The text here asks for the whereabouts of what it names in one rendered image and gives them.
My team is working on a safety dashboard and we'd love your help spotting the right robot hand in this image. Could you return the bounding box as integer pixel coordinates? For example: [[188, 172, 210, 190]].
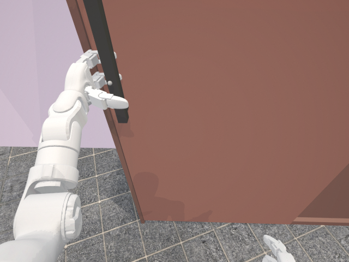
[[262, 235, 296, 262]]

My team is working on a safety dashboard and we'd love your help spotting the handle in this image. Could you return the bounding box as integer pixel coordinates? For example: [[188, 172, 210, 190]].
[[83, 0, 129, 123]]

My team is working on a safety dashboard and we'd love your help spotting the left robot upper arm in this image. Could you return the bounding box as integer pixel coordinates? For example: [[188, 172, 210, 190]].
[[0, 192, 82, 262]]

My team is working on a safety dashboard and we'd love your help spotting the left robot hand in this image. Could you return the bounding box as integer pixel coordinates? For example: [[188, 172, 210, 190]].
[[64, 50, 129, 110]]

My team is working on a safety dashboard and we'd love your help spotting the wardrobe door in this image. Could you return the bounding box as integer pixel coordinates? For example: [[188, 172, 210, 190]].
[[77, 0, 349, 224], [298, 164, 349, 218]]

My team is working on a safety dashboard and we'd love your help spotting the robot left forearm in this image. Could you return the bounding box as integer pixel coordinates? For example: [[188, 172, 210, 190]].
[[13, 90, 89, 239]]

